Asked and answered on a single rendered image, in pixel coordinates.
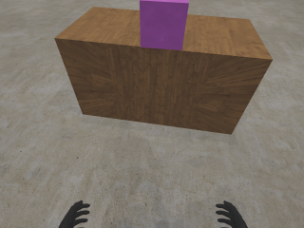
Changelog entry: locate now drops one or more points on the robot right hand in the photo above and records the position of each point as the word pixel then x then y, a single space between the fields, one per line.
pixel 235 218

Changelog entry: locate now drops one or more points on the carton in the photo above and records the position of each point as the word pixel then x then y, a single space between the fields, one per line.
pixel 162 23

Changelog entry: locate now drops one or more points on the robot left hand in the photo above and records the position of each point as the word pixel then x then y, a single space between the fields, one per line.
pixel 69 221

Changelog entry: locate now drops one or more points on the pedestal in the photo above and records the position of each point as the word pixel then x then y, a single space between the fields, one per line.
pixel 205 86

